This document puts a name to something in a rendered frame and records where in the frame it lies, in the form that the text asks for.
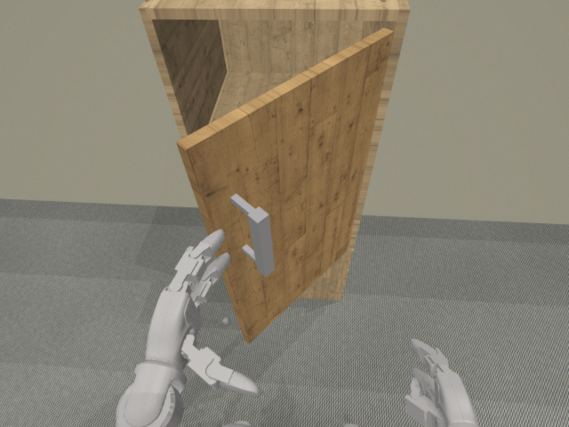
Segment robot left forearm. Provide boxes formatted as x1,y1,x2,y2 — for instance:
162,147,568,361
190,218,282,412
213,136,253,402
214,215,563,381
116,361,187,427

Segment robot right hand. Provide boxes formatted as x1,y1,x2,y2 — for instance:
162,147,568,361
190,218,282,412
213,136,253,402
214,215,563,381
405,339,478,427

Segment handle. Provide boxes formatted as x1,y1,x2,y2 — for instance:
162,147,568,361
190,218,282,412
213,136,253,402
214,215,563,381
230,194,275,277

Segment robot left hand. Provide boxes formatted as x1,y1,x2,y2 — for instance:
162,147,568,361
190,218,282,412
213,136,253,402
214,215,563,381
145,230,259,396

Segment cupboard door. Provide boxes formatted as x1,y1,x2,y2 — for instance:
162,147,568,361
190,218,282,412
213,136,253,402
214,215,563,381
176,28,394,344

